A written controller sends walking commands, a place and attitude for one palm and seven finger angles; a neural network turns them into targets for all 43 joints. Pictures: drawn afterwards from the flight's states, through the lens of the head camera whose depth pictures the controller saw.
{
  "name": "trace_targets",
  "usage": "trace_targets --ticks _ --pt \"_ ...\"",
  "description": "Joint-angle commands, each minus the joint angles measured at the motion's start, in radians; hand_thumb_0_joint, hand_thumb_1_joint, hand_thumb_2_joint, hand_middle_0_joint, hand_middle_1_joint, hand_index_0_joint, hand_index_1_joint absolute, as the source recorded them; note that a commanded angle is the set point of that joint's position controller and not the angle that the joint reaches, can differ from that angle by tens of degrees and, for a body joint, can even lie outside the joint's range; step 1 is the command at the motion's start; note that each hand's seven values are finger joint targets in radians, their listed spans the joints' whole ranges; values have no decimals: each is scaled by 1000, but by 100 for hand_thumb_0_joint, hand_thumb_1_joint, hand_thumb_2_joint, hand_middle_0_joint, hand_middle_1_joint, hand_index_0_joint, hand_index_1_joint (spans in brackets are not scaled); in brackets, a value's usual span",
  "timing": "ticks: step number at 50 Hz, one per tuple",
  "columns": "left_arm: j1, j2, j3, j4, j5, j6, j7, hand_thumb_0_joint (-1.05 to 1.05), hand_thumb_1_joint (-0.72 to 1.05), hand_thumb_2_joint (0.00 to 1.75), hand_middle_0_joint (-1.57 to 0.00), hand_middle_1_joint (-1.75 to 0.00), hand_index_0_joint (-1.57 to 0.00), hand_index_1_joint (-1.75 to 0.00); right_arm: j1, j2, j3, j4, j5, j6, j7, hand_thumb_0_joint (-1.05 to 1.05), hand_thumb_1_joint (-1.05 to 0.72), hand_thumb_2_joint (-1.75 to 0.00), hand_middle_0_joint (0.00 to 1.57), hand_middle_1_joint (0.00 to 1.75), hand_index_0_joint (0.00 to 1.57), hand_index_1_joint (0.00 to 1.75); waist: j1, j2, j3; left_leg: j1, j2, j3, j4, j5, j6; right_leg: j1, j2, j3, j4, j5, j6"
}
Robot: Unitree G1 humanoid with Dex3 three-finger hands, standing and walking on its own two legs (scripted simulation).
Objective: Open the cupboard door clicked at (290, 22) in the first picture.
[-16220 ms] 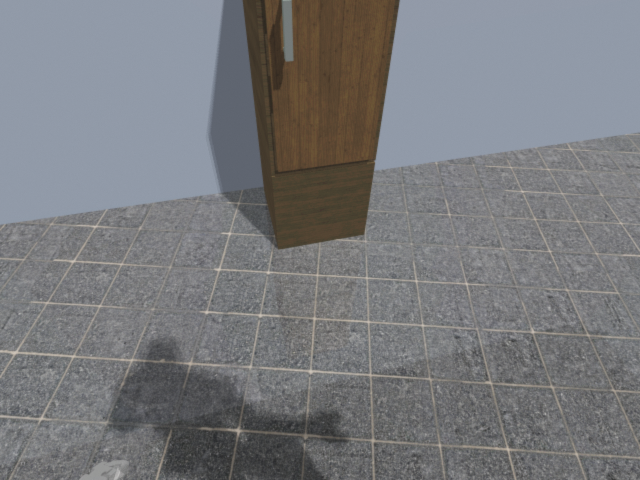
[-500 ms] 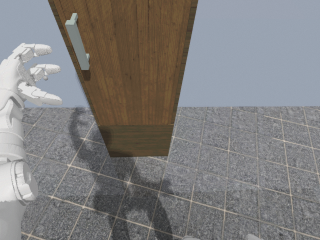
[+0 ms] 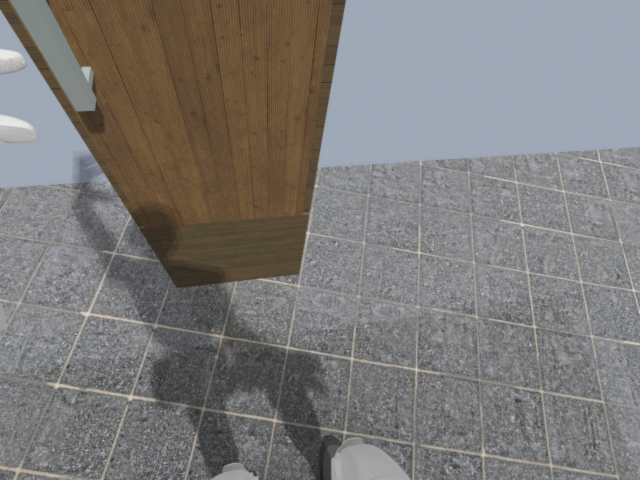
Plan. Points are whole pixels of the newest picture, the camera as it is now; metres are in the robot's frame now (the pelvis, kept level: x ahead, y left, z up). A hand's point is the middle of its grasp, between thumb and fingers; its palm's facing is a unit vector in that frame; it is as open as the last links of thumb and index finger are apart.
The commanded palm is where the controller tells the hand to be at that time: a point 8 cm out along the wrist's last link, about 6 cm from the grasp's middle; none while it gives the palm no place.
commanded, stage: move the hooked fingers beside the handle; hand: left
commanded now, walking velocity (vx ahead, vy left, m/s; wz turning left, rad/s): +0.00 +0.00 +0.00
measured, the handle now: (60, 41) +0.59 +0.23 +0.14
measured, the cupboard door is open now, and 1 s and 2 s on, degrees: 0 0 0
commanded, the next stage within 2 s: slide the fingers in behind the handle in 0.82 s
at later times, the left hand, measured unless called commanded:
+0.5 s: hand out of the picture +0.53 +0.28 +0.14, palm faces +0.03 -1.00 +0.00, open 14.0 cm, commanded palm +0.51 +0.32 +0.14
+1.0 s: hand out of the picture +0.51 +0.28 +0.15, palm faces +0.06 -1.00 -0.02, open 14.0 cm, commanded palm +0.50 +0.32 +0.14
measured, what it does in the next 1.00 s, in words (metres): stands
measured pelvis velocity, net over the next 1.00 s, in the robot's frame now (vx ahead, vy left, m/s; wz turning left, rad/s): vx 0.00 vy -0.01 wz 0.01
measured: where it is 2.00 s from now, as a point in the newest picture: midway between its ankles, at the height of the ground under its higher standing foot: outside the picture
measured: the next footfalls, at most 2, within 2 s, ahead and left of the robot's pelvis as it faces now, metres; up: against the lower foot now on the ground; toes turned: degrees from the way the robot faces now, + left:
none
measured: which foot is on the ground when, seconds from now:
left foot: down 0.00-1.00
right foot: down 0.00-1.00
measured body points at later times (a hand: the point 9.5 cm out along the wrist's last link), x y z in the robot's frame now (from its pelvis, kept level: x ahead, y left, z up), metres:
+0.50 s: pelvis +0.02 +0.00 +0.00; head +0.14 +0.03 +0.43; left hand +0.52 +0.34 +0.14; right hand +0.00 -0.27 -0.10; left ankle -0.04 +0.09 -0.71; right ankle +0.02 -0.12 -0.71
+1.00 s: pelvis +0.00 -0.01 +0.00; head +0.12 +0.02 +0.43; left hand +0.51 +0.33 +0.15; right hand -0.01 -0.28 -0.10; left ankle -0.04 +0.09 -0.71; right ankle +0.02 -0.12 -0.71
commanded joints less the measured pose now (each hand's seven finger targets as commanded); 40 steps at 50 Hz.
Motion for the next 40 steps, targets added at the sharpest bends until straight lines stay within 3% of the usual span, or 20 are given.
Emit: trace_targets --ticks 1,5,6,7,9,10,12,13,15,17,20,23,26,29,30,32,34,38,39,40 --pt "-464 309 11 -206 -24 -59 -8 0 -50 30 -30 -120 -30 -120 191 -193 -65 -38 -10 3 -8 0 -90 -90 20 30 20 30 8 236 -508 316 2 -84 -40 594 -18 217 26 29 -7 382 -14" --pt "-375 316 25 -167 -32 -31 -28 0 -50 30 -30 -120 -30 -120 200 -198 -64 -50 -12 24 -3 0 -90 -90 20 30 20 30 23 184 -469 271 4 -80 -40 607 -13 226 28 24 -4 404 -13" --pt "-336 319 33 -166 -28 -24 -31 0 -50 30 -30 -120 -30 -120 201 -196 -65 -61 -11 28 1 0 -90 -90 20 30 20 30 39 178 -475 262 2 -79 -40 613 -12 237 28 22 -1 406 -14" --pt "-351 290 10 -197 -32 -25 -32 0 -50 30 -30 -120 -30 -120 199 -195 -67 -65 -12 31 4 0 -90 -90 20 30 20 30 28 185 -481 278 5 -76 -40 619 -12 228 28 21 -2 410 -12" --pt "-343 300 27 -219 -37 -33 -29 0 -50 30 -30 -120 -30 -120 201 -196 -68 -70 -14 38 6 0 -90 -90 20 30 20 30 32 188 -480 282 6 -78 -34 644 -12 224 32 19 5 421 -17" --pt "-359 345 64 -258 -38 -42 -22 0 -50 30 -30 -120 -30 -120 205 -196 -71 -72 -14 43 8 0 -90 -90 20 30 20 30 43 207 -506 302 9 -83 -31 670 -16 229 33 19 8 426 -16" --pt "-369 291 38 -295 -51 -58 -19 0 -50 30 -30 -120 -30 -120 198 -189 -74 -76 -15 45 16 0 -90 -90 20 30 20 30 35 220 -517 337 13 -84 -27 687 -21 213 37 16 7 419 -15" --pt "-373 305 57 -300 -55 -66 -14 0 -50 30 -30 -120 -30 -120 199 -191 -76 -75 -16 46 18 0 -90 -90 20 30 20 30 34 196 -518 331 14 -84 -22 678 -17 220 38 18 8 422 -13" --pt "-397 306 62 -328 -58 -78 -6 0 -50 30 -30 -120 -30 -120 196 -187 -76 -70 -15 50 21 0 -90 -90 20 30 20 30 34 252 -534 369 15 -91 -18 719 -26 201 39 16 11 418 -17" --pt "-399 270 30 -307 -54 -71 -3 0 -50 30 -30 -120 -30 -120 191 -184 -77 -60 -14 51 21 0 -90 -90 20 30 20 30 19 232 -498 359 17 -93 -16 698 -24 181 38 14 5 399 -13" --pt "-409 239 0 -302 -41 -56 6 0 -50 30 -30 -120 -30 -120 186 -180 -76 -55 -12 50 21 0 -90 -90 20 30 20 30 15 278 -498 381 17 -94 -12 721 -28 158 37 13 4 391 -13" --pt "-372 231 -1 -277 -43 -41 12 0 -50 30 -30 -120 -30 -120 184 -179 -75 -58 -13 48 22 0 -90 -90 20 30 20 30 19 223 -486 349 17 -95 -15 698 -25 180 36 9 7 397 -13" --pt "-393 201 -20 -286 -46 -44 15 0 -50 30 -30 -120 -30 -120 179 -176 -74 -61 -14 46 21 0 -90 -90 20 30 20 30 15 229 -492 360 17 -100 -16 714 -28 179 36 8 11 401 -14" --pt "-360 237 24 -317 -57 -61 25 0 -50 30 -30 -120 -30 -120 176 -180 -77 -70 -15 45 23 0 -90 -90 20 30 20 30 35 203 -525 364 18 -99 -12 739 -26 218 36 13 18 433 -18" --pt "-364 239 24 -339 -55 -67 27 0 -50 30 -30 -120 -30 -120 168 -176 -76 -77 -13 46 24 0 -90 -90 20 30 20 30 42 242 -542 372 16 -93 -12 752 -29 226 34 17 20 446 -17" --pt "-342 180 -16 -305 -57 -60 31 0 -50 30 -30 -120 -30 -120 155 -170 -74 -77 -10 46 28 0 -90 -90 20 30 20 30 31 202 -475 334 14 -86 -19 694 -20 212 34 15 11 424 -14" --pt "-355 175 -22 -290 -52 -57 39 0 -50 30 -30 -120 -30 -120 154 -172 -74 -77 -10 46 25 0 -90 -90 20 30 20 30 25 187 -447 308 10 -87 -27 646 -13 213 32 15 7 405 -16" --pt "-362 227 7 -267 -48 -50 47 0 -50 30 -30 -120 -30 -120 152 -177 -71 -78 -6 42 20 0 -90 -90 20 30 20 30 25 140 -445 242 -1 -71 -41 528 -1 265 26 27 2 398 -11" --pt "-372 257 26 -274 -43 -59 49 0 -50 30 -30 -120 -30 -120 154 -181 -69 -79 -7 42 16 0 -90 -90 20 30 20 30 32 157 -463 243 -3 -74 -39 534 -1 273 25 29 9 403 -16" --pt "-401 257 18 -279 -37 -64 50 0 -50 30 -30 -120 -30 -120 150 -177 -68 -77 -6 41 15 0 -90 -90 20 30 20 30 20 166 -470 250 -2 -71 -38 526 -1 268 24 32 8 405 -12"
